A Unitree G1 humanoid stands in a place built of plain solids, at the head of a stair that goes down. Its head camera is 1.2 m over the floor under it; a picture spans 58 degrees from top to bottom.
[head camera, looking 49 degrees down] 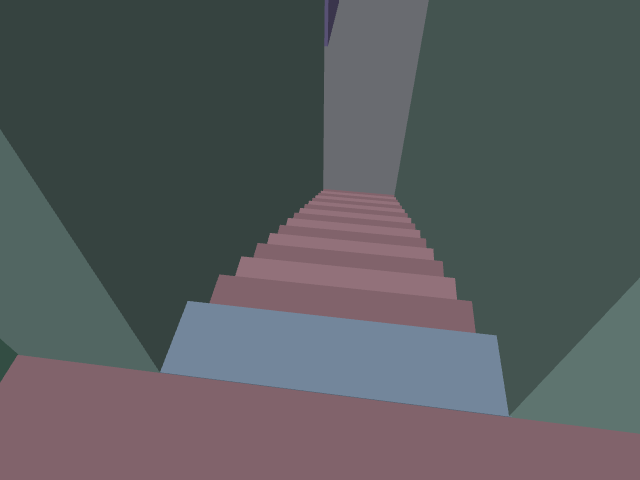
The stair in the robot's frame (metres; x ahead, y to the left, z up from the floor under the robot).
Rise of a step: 0.19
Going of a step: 0.25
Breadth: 1.00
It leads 7 degrees to the right of straight ahead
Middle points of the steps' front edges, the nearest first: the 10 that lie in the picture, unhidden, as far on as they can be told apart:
0.72 -0.06 0.00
0.97 -0.09 -0.19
1.21 -0.12 -0.38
1.46 -0.15 -0.58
1.71 -0.18 -0.77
1.96 -0.21 -0.96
2.21 -0.25 -1.15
2.45 -0.28 -1.35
2.70 -0.31 -1.54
2.95 -0.34 -1.73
